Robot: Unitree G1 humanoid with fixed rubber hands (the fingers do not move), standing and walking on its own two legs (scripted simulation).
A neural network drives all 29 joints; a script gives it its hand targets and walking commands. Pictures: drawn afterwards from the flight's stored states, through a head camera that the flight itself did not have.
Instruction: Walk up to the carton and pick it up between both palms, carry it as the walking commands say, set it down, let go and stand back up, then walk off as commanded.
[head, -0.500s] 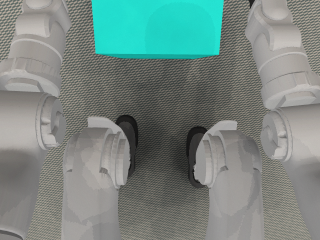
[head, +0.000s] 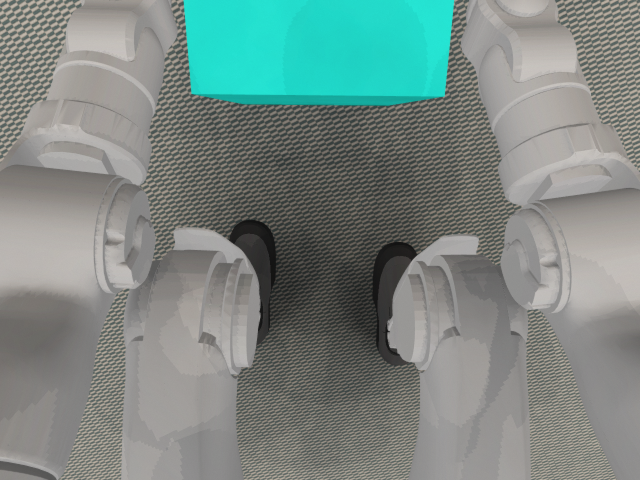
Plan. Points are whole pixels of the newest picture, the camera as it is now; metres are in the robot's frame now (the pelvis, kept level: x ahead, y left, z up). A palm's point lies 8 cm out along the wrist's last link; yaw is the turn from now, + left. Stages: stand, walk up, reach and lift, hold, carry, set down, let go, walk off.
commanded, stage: reach and lift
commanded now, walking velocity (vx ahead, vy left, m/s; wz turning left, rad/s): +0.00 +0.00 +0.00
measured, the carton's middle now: out of the picture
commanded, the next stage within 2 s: none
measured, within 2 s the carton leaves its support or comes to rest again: leaves its support in 0.84 s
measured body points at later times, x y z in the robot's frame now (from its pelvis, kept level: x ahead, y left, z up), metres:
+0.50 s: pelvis +0.01 +0.00 -0.01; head +0.38 +0.02 +0.24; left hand +0.56 +0.19 -0.19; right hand +0.57 -0.11 -0.18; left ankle +0.13 +0.12 -0.34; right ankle +0.10 -0.12 -0.34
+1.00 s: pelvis +0.00 +0.00 +0.00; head +0.36 +0.02 +0.28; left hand +0.56 +0.18 -0.15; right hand +0.56 -0.11 -0.14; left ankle +0.12 +0.12 -0.34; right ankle +0.10 -0.12 -0.34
